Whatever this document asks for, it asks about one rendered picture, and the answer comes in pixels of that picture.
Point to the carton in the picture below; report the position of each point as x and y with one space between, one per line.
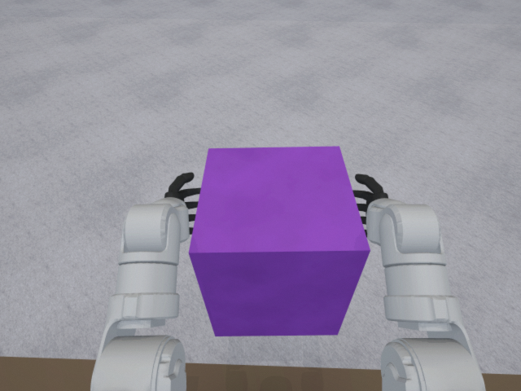
278 245

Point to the left robot upper arm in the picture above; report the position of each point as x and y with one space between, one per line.
141 363

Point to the right robot hand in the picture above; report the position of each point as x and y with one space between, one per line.
366 195

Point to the robot right forearm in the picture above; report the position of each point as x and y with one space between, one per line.
418 291

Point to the robot left forearm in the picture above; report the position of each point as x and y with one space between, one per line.
147 272

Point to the left robot hand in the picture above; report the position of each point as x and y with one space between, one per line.
174 192

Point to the right robot upper arm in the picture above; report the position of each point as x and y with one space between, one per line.
428 364

